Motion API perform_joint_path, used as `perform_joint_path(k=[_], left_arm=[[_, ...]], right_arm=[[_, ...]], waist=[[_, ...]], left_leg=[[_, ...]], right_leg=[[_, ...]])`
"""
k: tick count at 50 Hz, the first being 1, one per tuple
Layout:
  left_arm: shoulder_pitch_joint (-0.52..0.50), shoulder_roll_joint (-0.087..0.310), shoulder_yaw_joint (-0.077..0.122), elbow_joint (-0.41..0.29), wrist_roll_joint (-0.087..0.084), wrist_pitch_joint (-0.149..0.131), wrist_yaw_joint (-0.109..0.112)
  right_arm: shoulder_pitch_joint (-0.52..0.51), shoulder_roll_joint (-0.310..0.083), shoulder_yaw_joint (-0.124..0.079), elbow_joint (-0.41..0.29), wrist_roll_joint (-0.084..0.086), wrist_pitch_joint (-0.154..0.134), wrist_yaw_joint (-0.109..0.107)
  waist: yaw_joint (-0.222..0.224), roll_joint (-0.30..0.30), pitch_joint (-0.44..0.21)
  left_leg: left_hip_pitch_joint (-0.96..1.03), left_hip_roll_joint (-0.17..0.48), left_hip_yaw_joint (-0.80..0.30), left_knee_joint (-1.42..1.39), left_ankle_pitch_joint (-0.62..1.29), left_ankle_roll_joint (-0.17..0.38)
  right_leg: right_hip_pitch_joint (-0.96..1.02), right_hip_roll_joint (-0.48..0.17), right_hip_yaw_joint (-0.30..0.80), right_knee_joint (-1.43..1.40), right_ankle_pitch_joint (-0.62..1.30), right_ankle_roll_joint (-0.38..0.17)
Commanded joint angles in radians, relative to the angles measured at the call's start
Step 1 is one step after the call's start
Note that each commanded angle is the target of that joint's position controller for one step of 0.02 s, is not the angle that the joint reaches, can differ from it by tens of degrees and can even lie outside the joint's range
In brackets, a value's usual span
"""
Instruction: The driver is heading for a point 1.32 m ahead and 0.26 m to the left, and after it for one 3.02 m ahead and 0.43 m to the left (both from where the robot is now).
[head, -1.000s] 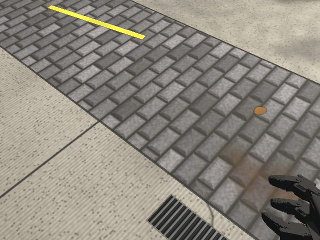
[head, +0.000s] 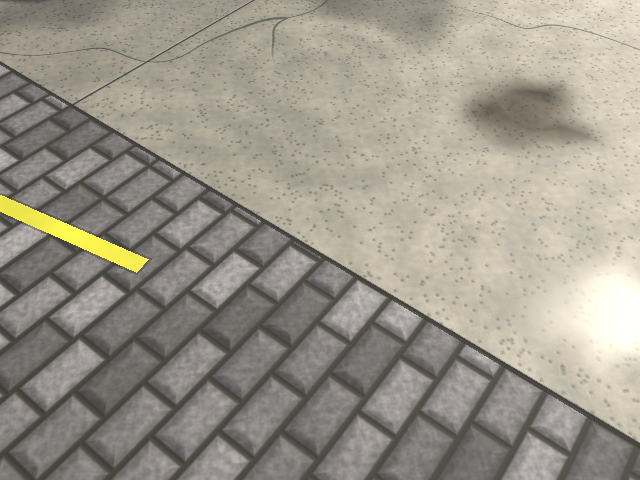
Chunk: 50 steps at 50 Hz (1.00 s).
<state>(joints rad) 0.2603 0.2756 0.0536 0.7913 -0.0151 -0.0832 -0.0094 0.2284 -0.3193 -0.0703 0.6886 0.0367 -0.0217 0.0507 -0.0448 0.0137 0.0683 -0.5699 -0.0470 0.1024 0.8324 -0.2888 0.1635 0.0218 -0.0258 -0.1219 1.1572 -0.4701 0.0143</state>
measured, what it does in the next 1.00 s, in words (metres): walks ahead, turning left: right foot, then left foot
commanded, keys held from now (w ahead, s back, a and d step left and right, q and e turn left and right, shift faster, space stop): w+q+shift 0.50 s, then w+e+shift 0.50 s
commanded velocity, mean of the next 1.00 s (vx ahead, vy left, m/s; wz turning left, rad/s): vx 1.00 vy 0.00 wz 0.39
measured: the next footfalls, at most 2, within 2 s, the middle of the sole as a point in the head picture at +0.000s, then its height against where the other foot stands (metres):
right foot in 0.38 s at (360, 423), level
left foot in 0.84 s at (148, 348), level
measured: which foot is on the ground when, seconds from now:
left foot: down 0.00-0.38, up 0.40-0.82, down 0.84-1.00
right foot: up 0.00-0.36, down 0.38-0.86, up 0.88-1.00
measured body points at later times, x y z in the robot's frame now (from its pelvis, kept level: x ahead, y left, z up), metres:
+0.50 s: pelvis +0.44 -0.02 +0.03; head +0.46 +0.00 +0.48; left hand +0.46 +0.30 -0.05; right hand +0.67 -0.22 -0.06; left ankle +0.26 +0.01 -0.56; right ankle +0.56 -0.12 -0.69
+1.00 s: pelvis +0.79 +0.21 +0.04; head +0.80 +0.22 +0.49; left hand +0.75 +0.50 -0.07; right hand +1.00 +0.00 -0.05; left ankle +0.75 +0.34 -0.69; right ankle +0.77 +0.05 -0.57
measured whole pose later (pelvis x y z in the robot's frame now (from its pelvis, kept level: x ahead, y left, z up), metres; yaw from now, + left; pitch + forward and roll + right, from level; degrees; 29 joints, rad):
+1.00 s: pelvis +0.79 +0.21 +0.04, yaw +21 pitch +0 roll +2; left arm 0.34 0.31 0.05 0.78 -0.05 -0.06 0.01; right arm 0.24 -0.27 -0.06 0.72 -0.01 -0.10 0.02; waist 0.00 -0.05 0.02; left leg -0.27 0.02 0.08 0.52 -0.26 -0.02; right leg -0.51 -0.09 0.04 1.33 -0.31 -0.04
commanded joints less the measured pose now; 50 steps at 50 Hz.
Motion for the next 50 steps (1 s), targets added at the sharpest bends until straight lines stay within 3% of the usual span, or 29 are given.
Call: perform_joint_path(k=[1,2,3,6,9,12,16,18,19,20,21,22,23,24,26,28,32,34,38,40,41,42,43,44,45,46,47,48,50], left_arm=[[-0.146,0.12,-0.005,-0.237,-0.035,-0.108,-0.018],[-0.183,0.114,-0.002,-0.251,-0.035,-0.107,-0.009],[-0.168,0.094,-0.007,-0.236,-0.007,-0.097,0.001],[-0.123,0.108,0.007,-0.212,0.02,-0.054,0.013],[-0.308,0.055,-0.01,-0.276,0.04,-0.043,0.018],[-0.41,0.014,-0.014,-0.32,0.019,-0.047,0.006],[-0.389,0.105,0.031,-0.323,-0.028,-0.064,0.002],[-0.185,0.171,0.072,-0.279,-0.038,-0.074,0.008],[0.058,0.194,0.085,-0.236,-0.039,-0.067,0.017],[0.24,0.242,0.083,-0.2,-0.012,-0.057,0.02],[0.184,0.287,0.085,-0.196,0.029,-0.063,-0.006],[0.077,0.156,0.064,-0.241,0.023,-0.053,-0.003],[0.058,0.115,0.054,-0.227,0.017,-0.039,0.007],[0.052,0.124,0.054,-0.202,0.027,-0.032,0.008],[0.045,0.087,0.037,-0.147,0.036,-0.04,0.005],[0.085,0.025,0.013,-0.087,0.017,-0.046,-0.013],[0.09,0.109,0.022,-0.062,0.003,-0.044,-0.01],[0.127,0.128,0.024,-0.051,-0.01,-0.044,-0.002],[0.228,0.162,0.02,-0.002,-0.027,-0.026,0.01],[0.256,0.179,0.016,0.023,-0.014,-0.012,0.011],[0.25,0.199,0.016,0.032,-0.001,-0.004,0.01],[0.204,0.194,0.012,0.009,0.012,-0.004,0.012],[0.256,0.056,-0.022,-0.033,0.04,-0.014,0.017],[0.347,-0.015,-0.044,-0.057,-0.035,-0.033,0.016],[0.228,0.068,-0.017,-0.066,-0.073,-0.031,0.026],[0.122,0.075,-0.014,-0.09,-0.069,-0.026,0.028],[0.08,0.063,-0.013,-0.096,-0.047,-0.016,0.027],[0.074,0.053,-0.005,-0.097,-0.031,0.0,0.021],[0.086,0.008,-0.007,-0.105,-0.042,0.046,0.003]], right_arm=[[0.268,-0.121,-0.035,-0.028,-0.035,-0.042,0.004],[0.227,-0.119,-0.033,-0.025,-0.033,-0.062,0.011],[0.161,-0.12,-0.033,-0.039,-0.031,-0.078,0.013],[0.074,-0.103,-0.024,-0.069,-0.022,-0.081,-0.022],[0.116,-0.072,-0.014,-0.05,-0.002,-0.07,-0.06],[0.144,-0.1,-0.028,-0.028,0.002,-0.047,-0.071],[0.161,-0.082,-0.037,-0.002,0.014,-0.041,-0.08],[0.119,-0.087,-0.042,-0.015,-0.004,-0.033,-0.074],[0.066,-0.055,-0.024,-0.048,-0.033,-0.031,-0.061],[0.123,0.089,0.018,-0.083,-0.054,-0.033,-0.052],[0.274,0.074,0.037,-0.126,0.052,-0.045,-0.053],[0.201,-0.026,0.023,-0.085,0.055,-0.034,-0.064],[0.08,-0.079,0.012,-0.099,0.018,-0.03,-0.059],[0.011,-0.073,0.009,-0.113,-0.013,-0.027,-0.056],[-0.04,-0.039,0.009,-0.143,-0.012,-0.023,-0.041],[-0.039,0.026,0.029,-0.15,0.007,-0.022,-0.035],[-0.136,0.016,0.048,-0.182,-0.025,-0.051,-0.019],[-0.254,0.008,0.056,-0.21,-0.039,-0.073,-0.004],[-0.363,-0.009,0.046,-0.232,-0.019,-0.106,0.015],[-0.274,-0.075,0.01,-0.219,-0.011,-0.111,0.003],[-0.137,-0.117,-0.016,-0.194,-0.007,-0.108,-0.009],[0.079,-0.147,-0.036,-0.149,-0.011,-0.096,-0.028],[0.258,-0.24,-0.056,-0.107,-0.036,-0.082,-0.047],[0.273,-0.241,-0.046,-0.096,-0.054,-0.087,-0.028],[0.22,-0.139,-0.027,-0.077,-0.04,-0.087,-0.026],[0.185,-0.089,-0.015,-0.052,-0.029,-0.086,-0.03],[0.13,-0.061,-0.01,-0.034,-0.042,-0.087,-0.03],[0.078,-0.017,-0.002,-0.02,-0.06,-0.091,-0.029],[-0.009,0.03,0.002,0.002,-0.053,-0.095,-0.03]], waist=[[-0.057,0.127,-0.198],[0.002,-0.057,-0.105],[0.052,-0.122,-0.069],[0.103,-0.08,-0.021],[0.028,-0.05,0.039],[-0.044,0.031,0.006],[-0.031,0.109,-0.027],[0.096,0.13,-0.141],[0.223,0.12,-0.304],[0.209,-0.168,-0.453],[0.089,-0.631,-0.488],[0.134,-0.393,-0.32],[0.157,-0.221,-0.199],[0.143,-0.049,-0.144],[0.101,-0.049,-0.06],[0.07,-0.082,-0.034],[0.025,-0.025,0.063],[0.07,-0.01,0.085],[0.107,-0.054,0.075],[0.04,-0.134,-0.023],[-0.055,-0.171,-0.12],[-0.177,-0.184,-0.235],[-0.167,0.064,-0.441],[-0.102,0.346,-0.622],[-0.11,0.244,-0.405],[-0.107,0.171,-0.236],[-0.061,0.072,-0.157],[-0.012,0.076,-0.106],[0.055,0.116,-0.041]], left_leg=[[0.788,0.285,-1.016,-0.64,-0.471,0.237],[0.63,0.276,-0.99,-0.653,-0.474,0.201],[0.49,0.248,-0.922,-0.616,-0.367,0.195],[0.282,0.125,-0.669,-0.616,-0.12,0.179],[0.171,0.04,-0.499,-0.612,0.079,0.146],[0.127,0.004,-0.462,-0.582,0.046,0.078],[0.332,0.056,-0.572,-0.458,0.034,0.035],[0.409,0.051,-0.556,-0.238,0.328,-0.009],[0.293,0.026,-0.495,0.046,0.375,-0.049],[0.025,-0.065,-0.407,0.407,-0.214,-0.068],[-0.266,-0.041,-0.329,0.659,-0.265,-0.091],[-0.331,0.042,-0.294,0.716,-0.131,-0.103],[-0.317,0.062,-0.246,0.693,-0.066,-0.106],[-0.263,0.099,-0.234,0.651,-0.041,-0.104],[-0.186,0.157,-0.246,0.545,-0.007,-0.091],[-0.182,0.151,-0.252,0.486,-0.044,-0.078],[-0.298,0.177,-0.216,0.235,0.118,-0.108],[-0.189,0.161,-0.165,0.042,0.255,-0.135],[0.072,0.079,-0.12,-0.219,0.342,-0.151],[0.234,0.029,-0.106,-0.267,0.259,-0.124],[0.426,0.004,-0.082,-0.273,0.205,-0.101],[0.747,0.085,-0.142,-0.207,0.188,-0.086],[1.077,0.345,-0.489,-0.221,-0.082,-0.043],[1.131,0.489,-0.98,-0.483,-0.462,0.066],[1.008,0.449,-0.925,-0.565,-0.524,0.039],[0.871,0.429,-0.737,-0.55,-0.366,0.02],[0.714,0.401,-0.599,-0.555,-0.184,0.013],[0.587,0.362,-0.483,-0.575,-0.075,0.007],[0.444,0.35,-0.314,-0.628,0.039,-0.006]], right_leg=[[-0.858,0.083,0.279,0.457,0.014,-0.097],[-0.831,0.048,0.274,0.335,0.09,-0.103],[-0.756,0.012,0.29,0.25,0.13,-0.088],[-0.627,-0.041,0.292,0.044,0.17,-0.018],[-0.571,-0.016,0.216,-0.28,0.354,0.047],[-0.413,0.054,0.166,-0.552,0.554,0.076],[-0.373,0.046,0.245,-0.683,0.532,0.071],[-0.187,0.044,0.217,-0.672,0.439,0.028],[0.119,-0.035,0.256,-0.578,0.345,-0.001],[0.448,-0.211,0.569,-0.616,-0.004,-0.059],[0.51,-0.42,1.188,-0.88,-0.427,-0.206],[0.382,-0.373,1.098,-0.922,-0.544,-0.194],[0.242,-0.326,0.876,-0.905,-0.327,-0.165],[0.123,-0.287,0.723,-0.888,-0.102,-0.144],[-0.05,-0.221,0.532,-0.905,0.117,-0.144],[-0.104,-0.19,0.467,-0.936,0.149,-0.168],[-0.143,-0.212,0.442,-1.023,0.234,-0.248],[-0.203,-0.176,0.359,-1.066,0.324,-0.232],[-0.174,-0.189,0.298,-1.076,0.455,-0.202],[-0.078,-0.193,0.279,-0.901,0.833,-0.164],[-0.106,-0.163,0.243,-0.705,0.998,-0.137],[-0.323,-0.128,0.236,-0.426,0.918,-0.097],[-0.586,-0.026,0.208,-0.033,0.346,-0.064],[-0.731,0.024,0.296,0.217,0.01,-0.069],[-0.866,-0.024,0.283,0.308,0.06,-0.066],[-0.923,-0.061,0.24,0.315,0.118,-0.065],[-0.878,-0.104,0.228,0.274,0.166,-0.065],[-0.817,-0.135,0.236,0.227,0.198,-0.064],[-0.757,-0.178,0.245,0.181,0.174,-0.056]])
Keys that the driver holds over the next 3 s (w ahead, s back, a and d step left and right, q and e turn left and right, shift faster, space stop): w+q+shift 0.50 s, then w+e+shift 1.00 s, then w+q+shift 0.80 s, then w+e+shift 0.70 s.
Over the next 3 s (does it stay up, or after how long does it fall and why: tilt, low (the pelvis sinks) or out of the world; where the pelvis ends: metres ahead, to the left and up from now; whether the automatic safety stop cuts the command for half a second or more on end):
stays up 2.58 0.50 0.02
